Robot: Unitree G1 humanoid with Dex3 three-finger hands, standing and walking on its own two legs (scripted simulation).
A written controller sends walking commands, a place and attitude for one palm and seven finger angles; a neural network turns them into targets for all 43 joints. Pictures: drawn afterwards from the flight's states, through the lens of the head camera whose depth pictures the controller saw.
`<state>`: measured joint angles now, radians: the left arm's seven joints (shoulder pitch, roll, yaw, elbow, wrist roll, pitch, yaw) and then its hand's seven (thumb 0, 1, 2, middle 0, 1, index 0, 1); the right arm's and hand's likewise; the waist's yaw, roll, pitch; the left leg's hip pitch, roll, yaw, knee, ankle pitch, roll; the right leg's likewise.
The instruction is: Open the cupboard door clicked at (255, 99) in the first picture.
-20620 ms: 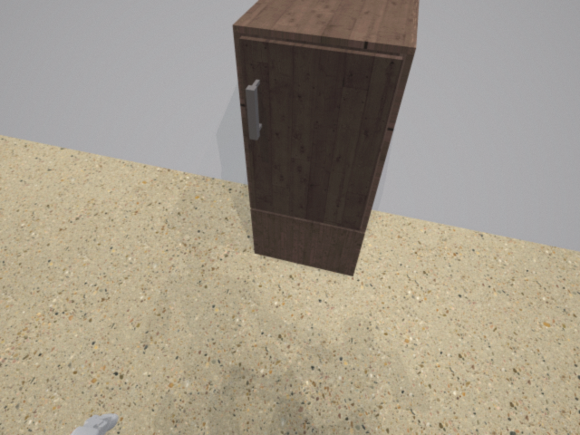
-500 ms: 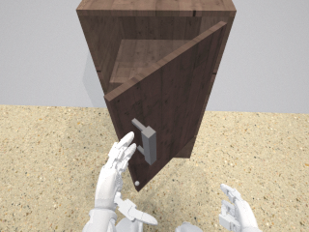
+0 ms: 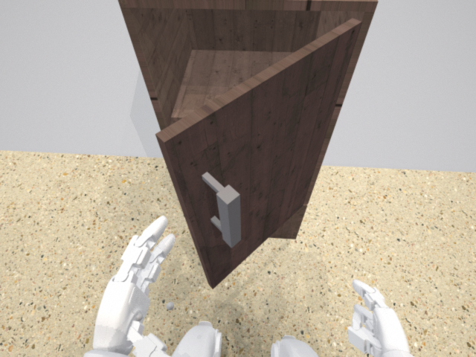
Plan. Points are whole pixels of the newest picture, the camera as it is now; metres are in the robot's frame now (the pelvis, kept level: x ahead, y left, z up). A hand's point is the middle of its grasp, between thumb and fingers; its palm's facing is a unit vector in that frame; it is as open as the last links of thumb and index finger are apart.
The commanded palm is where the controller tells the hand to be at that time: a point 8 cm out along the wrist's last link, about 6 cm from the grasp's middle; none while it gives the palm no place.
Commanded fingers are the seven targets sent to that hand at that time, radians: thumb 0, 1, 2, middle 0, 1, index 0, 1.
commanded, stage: draw the hand back to the body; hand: left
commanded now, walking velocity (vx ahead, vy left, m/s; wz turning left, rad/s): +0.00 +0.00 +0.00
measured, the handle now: (221, 211) +0.33 +0.05 +0.07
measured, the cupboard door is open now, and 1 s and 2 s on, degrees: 47 47 47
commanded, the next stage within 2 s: step back with the hand held close in 1.60 s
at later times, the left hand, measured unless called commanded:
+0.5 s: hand (101, 290) +0.19 +0.17 +0.14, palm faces -0.03 -1.00 -0.07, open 16.3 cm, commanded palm +0.16 +0.23 +0.15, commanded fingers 0.00 -0.32 0.38 -0.16 -0.30 -0.16 -0.30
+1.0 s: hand out of the picture +0.22 +0.26 +0.22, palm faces +0.31 -0.87 -0.39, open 11.8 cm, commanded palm +0.17 +0.31 +0.24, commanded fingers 0.00 0.55 0.75 -0.19 -0.30 -0.19 -0.30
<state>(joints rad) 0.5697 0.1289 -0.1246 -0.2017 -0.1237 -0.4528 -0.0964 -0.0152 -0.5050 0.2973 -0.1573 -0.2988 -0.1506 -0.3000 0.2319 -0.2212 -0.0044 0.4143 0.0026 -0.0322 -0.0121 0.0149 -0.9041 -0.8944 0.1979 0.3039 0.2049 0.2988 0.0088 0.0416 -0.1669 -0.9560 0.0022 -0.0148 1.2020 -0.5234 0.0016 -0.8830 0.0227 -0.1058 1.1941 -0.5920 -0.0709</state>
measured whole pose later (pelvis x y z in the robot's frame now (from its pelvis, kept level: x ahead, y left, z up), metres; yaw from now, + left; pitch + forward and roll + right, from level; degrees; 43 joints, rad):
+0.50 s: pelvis +0.01 +0.02 +0.04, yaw +0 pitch +9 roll -2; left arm 0.62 0.23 0.01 -0.37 -0.21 -0.27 -0.12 -0.02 -0.49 0.30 -0.16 -0.30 -0.15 -0.30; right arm 0.28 -0.23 0.03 0.39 0.04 -0.05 -0.05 0.02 -0.90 -0.89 0.20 0.30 0.21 0.30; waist 0.01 0.05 -0.15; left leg -0.71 0.00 -0.01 1.01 -0.46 0.03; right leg -0.62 0.03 -0.09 0.97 -0.50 -0.04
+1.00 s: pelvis +0.03 +0.04 +0.09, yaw -1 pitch +0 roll -1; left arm 0.58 0.33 0.18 -0.46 -0.05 -0.04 0.13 -0.01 0.21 0.60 -0.19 -0.30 -0.18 -0.30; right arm 0.24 -0.22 0.07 0.54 0.02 -0.08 -0.09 0.02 -0.90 -0.89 0.20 0.30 0.21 0.30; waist 0.05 0.07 -0.06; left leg -0.29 -0.03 0.02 0.62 -0.33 0.05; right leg -0.22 0.01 -0.05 0.57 -0.36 -0.01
